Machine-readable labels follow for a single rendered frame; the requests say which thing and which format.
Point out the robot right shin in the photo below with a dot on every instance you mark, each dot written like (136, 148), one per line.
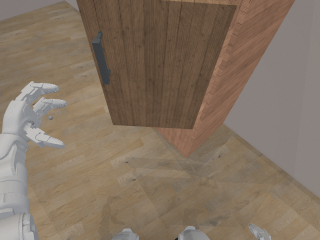
(190, 228)

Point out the robot left hand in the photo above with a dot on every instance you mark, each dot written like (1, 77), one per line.
(19, 114)

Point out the handle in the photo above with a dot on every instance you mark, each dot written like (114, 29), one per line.
(100, 57)

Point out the robot shin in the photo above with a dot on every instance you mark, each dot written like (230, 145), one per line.
(127, 230)
(190, 228)

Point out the cupboard door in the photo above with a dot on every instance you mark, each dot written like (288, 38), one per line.
(161, 54)

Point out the left robot upper arm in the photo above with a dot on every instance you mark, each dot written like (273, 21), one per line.
(20, 226)

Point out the left robot forearm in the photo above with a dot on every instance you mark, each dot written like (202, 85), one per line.
(13, 175)

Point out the robot left shin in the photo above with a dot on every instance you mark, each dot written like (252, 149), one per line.
(127, 230)

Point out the robot right hand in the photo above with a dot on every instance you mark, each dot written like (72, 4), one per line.
(260, 234)

